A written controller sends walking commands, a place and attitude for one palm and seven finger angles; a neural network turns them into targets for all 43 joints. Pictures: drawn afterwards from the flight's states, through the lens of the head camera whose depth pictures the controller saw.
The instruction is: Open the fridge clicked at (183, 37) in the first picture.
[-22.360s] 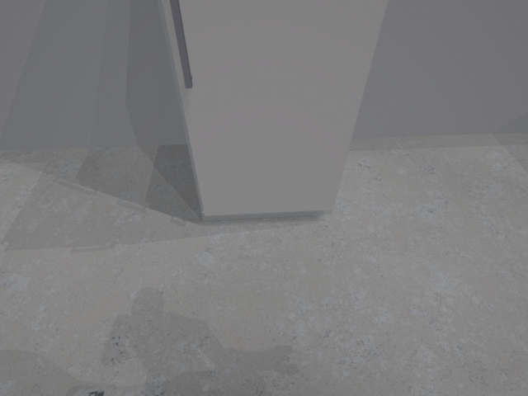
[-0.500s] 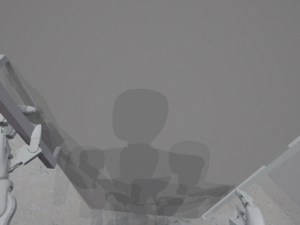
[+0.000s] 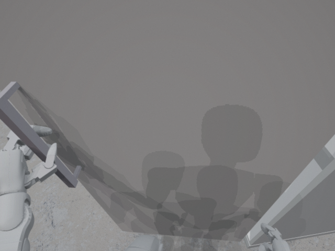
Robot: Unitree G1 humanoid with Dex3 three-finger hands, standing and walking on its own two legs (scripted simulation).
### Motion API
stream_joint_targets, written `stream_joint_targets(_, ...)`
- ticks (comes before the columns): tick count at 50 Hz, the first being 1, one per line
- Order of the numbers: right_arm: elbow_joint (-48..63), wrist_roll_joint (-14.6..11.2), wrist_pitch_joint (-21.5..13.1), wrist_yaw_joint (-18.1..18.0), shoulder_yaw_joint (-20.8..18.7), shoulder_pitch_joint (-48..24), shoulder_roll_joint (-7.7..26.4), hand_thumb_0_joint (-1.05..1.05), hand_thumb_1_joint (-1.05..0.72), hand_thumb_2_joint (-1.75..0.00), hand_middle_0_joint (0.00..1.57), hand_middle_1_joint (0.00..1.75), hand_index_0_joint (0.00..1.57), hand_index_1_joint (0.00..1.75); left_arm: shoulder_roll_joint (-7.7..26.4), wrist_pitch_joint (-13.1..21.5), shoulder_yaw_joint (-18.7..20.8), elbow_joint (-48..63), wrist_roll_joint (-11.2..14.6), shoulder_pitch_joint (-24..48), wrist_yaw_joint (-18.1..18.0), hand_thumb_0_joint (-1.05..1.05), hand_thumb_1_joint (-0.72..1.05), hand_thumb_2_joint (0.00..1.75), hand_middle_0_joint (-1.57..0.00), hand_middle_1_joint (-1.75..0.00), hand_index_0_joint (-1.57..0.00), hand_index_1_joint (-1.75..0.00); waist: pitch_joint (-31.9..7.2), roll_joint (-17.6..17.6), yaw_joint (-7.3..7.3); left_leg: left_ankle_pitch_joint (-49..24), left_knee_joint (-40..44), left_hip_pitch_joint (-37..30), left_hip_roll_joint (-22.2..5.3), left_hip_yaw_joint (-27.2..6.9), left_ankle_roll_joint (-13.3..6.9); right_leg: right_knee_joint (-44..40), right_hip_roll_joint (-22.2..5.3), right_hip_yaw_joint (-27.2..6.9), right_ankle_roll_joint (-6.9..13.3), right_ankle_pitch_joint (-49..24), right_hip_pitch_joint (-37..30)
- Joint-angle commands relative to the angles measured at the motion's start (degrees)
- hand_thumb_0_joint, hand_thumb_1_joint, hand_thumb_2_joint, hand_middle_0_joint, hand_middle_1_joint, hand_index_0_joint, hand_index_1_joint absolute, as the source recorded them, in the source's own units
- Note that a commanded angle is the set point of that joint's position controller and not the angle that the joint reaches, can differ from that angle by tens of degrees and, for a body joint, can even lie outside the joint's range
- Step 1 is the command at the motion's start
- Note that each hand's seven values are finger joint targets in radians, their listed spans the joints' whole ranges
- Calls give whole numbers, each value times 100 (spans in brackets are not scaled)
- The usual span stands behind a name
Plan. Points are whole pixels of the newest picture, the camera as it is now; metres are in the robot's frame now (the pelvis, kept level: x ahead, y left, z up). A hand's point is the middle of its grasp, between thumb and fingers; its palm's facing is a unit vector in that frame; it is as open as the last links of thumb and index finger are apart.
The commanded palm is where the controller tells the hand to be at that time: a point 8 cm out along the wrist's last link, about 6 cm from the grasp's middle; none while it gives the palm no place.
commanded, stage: stop walking and hold the door back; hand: left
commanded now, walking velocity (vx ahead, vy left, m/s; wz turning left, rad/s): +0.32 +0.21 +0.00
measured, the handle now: (48, 145) +0.28 +0.29 +0.14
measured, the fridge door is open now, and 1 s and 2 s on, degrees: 77 68 67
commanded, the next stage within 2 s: loosen the grip on the handle in 1.84 s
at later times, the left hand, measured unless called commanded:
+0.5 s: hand (60, 134) +0.31 +0.27 +0.15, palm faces +0.36 -0.90 -0.23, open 5.5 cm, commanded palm +0.28 +0.32 +0.13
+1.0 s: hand (67, 123) +0.34 +0.27 +0.14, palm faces +0.37 -0.91 -0.20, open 5.8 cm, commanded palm +0.28 +0.32 +0.13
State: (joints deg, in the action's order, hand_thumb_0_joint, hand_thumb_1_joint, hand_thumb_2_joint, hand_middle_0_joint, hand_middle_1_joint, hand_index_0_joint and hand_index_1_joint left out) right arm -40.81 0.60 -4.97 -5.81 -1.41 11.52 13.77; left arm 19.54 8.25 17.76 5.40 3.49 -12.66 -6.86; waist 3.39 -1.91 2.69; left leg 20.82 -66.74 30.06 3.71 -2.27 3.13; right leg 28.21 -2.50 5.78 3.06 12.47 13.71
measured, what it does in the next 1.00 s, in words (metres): steps on the spot: left foot, then right foot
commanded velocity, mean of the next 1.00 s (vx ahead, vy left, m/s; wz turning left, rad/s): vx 0.12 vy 0.04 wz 0.00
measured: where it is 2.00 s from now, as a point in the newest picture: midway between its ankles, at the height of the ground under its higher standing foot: outside the picture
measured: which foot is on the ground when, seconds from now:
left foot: up 0.00-0.32, down 0.34-0.68, up 0.70-0.98, down 1.00-1.00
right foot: down 0.00-0.32, up 0.34-0.66, down 0.68-1.00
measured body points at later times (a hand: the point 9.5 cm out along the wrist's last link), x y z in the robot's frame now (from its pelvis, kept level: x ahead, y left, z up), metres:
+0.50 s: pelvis -0.11 +0.00 +0.01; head -0.09 +0.00 +0.45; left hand +0.28 +0.31 +0.16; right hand -0.02 -0.25 -0.12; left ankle -0.13 +0.09 -0.74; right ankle -0.06 -0.13 -0.64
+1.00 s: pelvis -0.08 +0.00 -0.02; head -0.05 +0.00 +0.43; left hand +0.32 +0.31 +0.16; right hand +0.03 -0.32 -0.09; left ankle -0.02 +0.11 -0.74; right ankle -0.04 -0.17 -0.74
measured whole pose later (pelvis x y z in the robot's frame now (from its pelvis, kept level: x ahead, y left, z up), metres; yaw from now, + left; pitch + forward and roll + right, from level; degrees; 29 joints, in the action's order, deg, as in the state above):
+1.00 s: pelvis -0.08 +0.00 -0.02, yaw -2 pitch -3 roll -2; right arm -37.5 -1.8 -4.8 -5.7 -2.0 10.8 20.4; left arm 28.5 13.3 27.7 -35.4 0.4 27.9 -0.6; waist 6.2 -0.9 -7.0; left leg 12.7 -37.6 20.3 -3.0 1.0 1.2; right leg 32.3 -2.7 0.1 -3.9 13.1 16.4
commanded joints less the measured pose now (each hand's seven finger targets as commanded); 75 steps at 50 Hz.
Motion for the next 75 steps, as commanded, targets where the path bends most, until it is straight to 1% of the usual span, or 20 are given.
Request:
stream_joint_targets(1, 879, -59, -191, -96, -152, -592, 733, 0, -90, -90, 20, 30, 20, 30, 1690, 452, 790, -540, -8, 3217, -300, 0, 90, 90, -45, -140, -45, -140, -844, 988, -163, -210, 741, -140, -147, 39, -170, -1665, -1443, -1694, -463, 611, -457)
stream_joint_targets(10, 727, -138, -127, 0, -195, -273, 843, 0, -90, -90, 20, 30, 20, 30, 2265, 708, 551, -2341, -201, 6009, -282, 0, 90, 90, -45, -140, -45, -140, -1492, 1264, -55, 502, 3144, -928, 12, 941, -480, -2341, -1409, -1850, -167, 2590, -1084)
stream_joint_targets(14, 633, -190, -128, 24, -201, 219, 858, 0, -90, -90, 20, 30, 20, 30, 2271, 779, 208, -3100, -272, 7195, -71, 0, 90, 90, -45, -140, -45, -140, -1967, 409, -452, 258, 4878, -2949, -39, 1182, -728, -1424, -714, -1011, -250, 2035, -199)
stream_joint_targets(16, 736, -218, -226, 26, -232, 356, 1107, 0, -90, -90, 20, 30, 20, 30, 2088, 868, -29, -3292, -263, 8080, 61, 0, 90, 90, -45, -140, -45, -140, -1533, -1630, -611, 1512, 5825, -3761, -1827, -1092, -1328, 1393, 382, 163, -689, 1471, 1748)
stream_joint_targets(17, 891, -252, -367, 24, -169, -2, 1033, 0, -90, -90, 20, 30, 20, 30, 2112, 787, 12, -3258, -127, 8601, 7, 0, 90, 90, -45, -140, -45, -140, -1339, -1806, -426, 1213, 5912, -3224, -2853, -2444, -1701, 3330, 444, -368, -442, 1696, 2203)
stream_joint_targets(19, 513, -314, -214, 12, -160, 143, 1054, 0, -90, -90, 20, 30, 20, 30, 2850, 734, 575, -4430, -482, 8177, -17, 0, 90, 90, -45, -140, -45, -140, -1076, -864, -265, 1947, 5907, -2919, -2593, -2046, -1639, 4241, 118, -868, -382, 838, 2971)
stream_joint_targets(24, 314, -370, -123, -160, -119, 565, 1037, 0, -90, -90, 20, 30, 20, 30, 2103, 581, -230, -4896, -360, 8871, 286, 0, 90, 90, -45, -140, -45, -140, -1160, -460, -312, -362, 5185, -3322, -2184, -944, -1564, 3794, -168, -477, -506, 435, 3116)
stream_joint_targets(31, 302, -315, -91, -156, -74, 521, 1154, 0, -90, -90, 20, 30, 20, 30, 2994, 657, 438, -4983, -355, 8069, 417, 0, 90, 90, -45, -140, -45, -140, -1483, -999, -245, -1815, 3955, -1977, -1612, 441, -891, 147, 305, 315, -536, 137, -556)
stream_joint_targets(33, 278, -356, -61, -66, -122, 516, 1030, 0, -90, -90, 20, 30, 20, 30, 3456, 743, 829, -4997, -422, 7600, 352, 0, 90, 90, -45, -140, -45, -140, -1899, 31, -249, -1552, 2160, -605, -1094, 826, -579, -419, -538, -705, -114, -507, -2434)
stream_joint_targets(34, 348, -346, -19, -83, -179, 389, 866, 0, -90, -90, 20, 30, 20, 30, 4033, 774, 1328, -4982, -463, 7416, 304, 0, 90, 90, -45, -140, -45, -140, -2117, 1470, -176, 673, 625, 593, -524, 802, -390, -511, -1788, -2676, 513, -2001, -3030)
stream_joint_targets(35, 318, -324, -27, -101, -219, 465, 998, 0, -90, -90, 20, 30, 20, 30, 4190, 655, 1618, -5294, -414, 6916, 300, 0, 90, 90, -45, -140, -45, -140, -1919, 1034, -159, 1098, -257, 937, -591, 125, -319, -537, -2229, -2823, 759, -2718, -2690)
stream_joint_targets(36, 291, -361, -3, 25, -222, 643, 1002, 0, -90, -90, 20, 30, 20, 30, 4262, 617, 1790, -5059, -323, 6924, 314, 0, 90, 90, -45, -140, -45, -140, -2240, 1691, -292, 911, -533, 855, -687, -272, -257, -513, -2136, -2707, 617, -2183, -2669)
stream_joint_targets(41, 373, -338, -103, 44, -72, 103, 1077, 0, -90, -90, 20, 30, 20, 30, 4247, 834, 2160, -4533, -202, 6367, 338, 0, 90, 90, -45, -140, -45, -140, -1503, 1071, -291, 248, 397, 2, -724, 55, -176, -661, -1596, -1285, 333, -1689, -936)
stream_joint_targets(49, 1001, -218, -189, -22, -226, 44, 1011, 0, -90, -90, 20, 30, 20, 30, 3284, 908, 1815, -2173, -187, 4866, 227, 0, 90, 90, -45, -140, -45, -140, -1748, 599, -329, -1868, 3904, -2094, -601, 466, -117, -151, -666, -685, -34, -1461, -410)
stream_joint_targets(51, 1165, -218, -197, 34, -220, -69, 1093, 0, -90, -90, 20, 30, 20, 30, 2652, 931, 1408, -1620, -165, 4658, 292, 0, 90, 90, -45, -140, -45, -140, -1684, -739, -283, -3606, 4374, -2323, -1511, -470, -409, 541, 249, -338, -383, -279, 65)
stream_joint_targets(52, 1203, -189, -219, 72, -201, -286, 985, 0, -90, -90, 20, 30, 20, 30, 2602, 992, 1308, -1215, -130, 4705, 304, 0, 90, 90, -45, -140, -45, -140, -1534, -2266, -284, -4150, 4881, -2481, -2102, -1244, -711, 1390, 423, -221, -464, 1205, 696)
stream_joint_targets(55, 1050, -66, -310, 108, -206, -17, 894, 0, -90, -90, 20, 30, 20, 30, 2684, 987, 1374, -1014, -268, 4758, 225, 0, 90, 90, -45, -140, -45, -140, -1657, -1529, -298, -3686, 4519, -2502, -2121, -1010, -1012, 1755, 253, -552, -379, 1385, 695)
stream_joint_targets(65, 820, -113, -310, -39, 57, -97, 831, 0, -90, -90, 20, 30, 20, 30, 2670, 572, 915, -2139, -207, 5629, 272, 0, 90, 90, -45, -140, -45, -140, -1904, -746, -365, -2522, 3911, -2247, -1383, -237, -466, -589, 4, -642, -334, -858, -663)
stream_joint_targets(67, 739, -206, -241, -87, -13, 3, 906, 0, -90, -90, 20, 30, 20, 30, 2577, 456, 742, -2844, -111, 5903, 297, 0, 90, 90, -45, -140, -45, -140, -1730, 518, -338, -1684, 3840, -2013, -1204, 10, -378, -598, -94, -862, -322, -581, -462)
stream_joint_targets(75, 536, -200, -122, -209, 40, 130, 1021, 0, -90, -90, 20, 30, 20, 30, 2751, 656, 381, -4711, -288, 7393, 283, 0, 90, 90, -45, -140, -45, -140, -1063, 119, -396, 295, 4215, -1824, -1152, -356, -462, -928, -245, -906, -268, 1732, 654)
